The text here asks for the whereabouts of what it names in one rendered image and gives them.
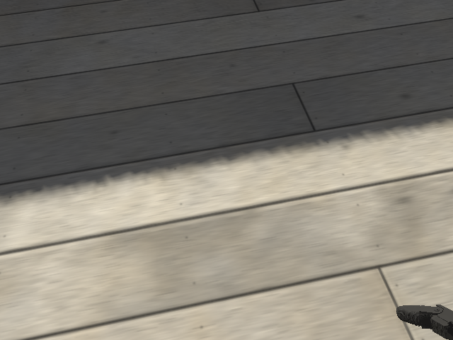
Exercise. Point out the robot right hand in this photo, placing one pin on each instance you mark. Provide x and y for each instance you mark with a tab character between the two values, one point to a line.
439	319

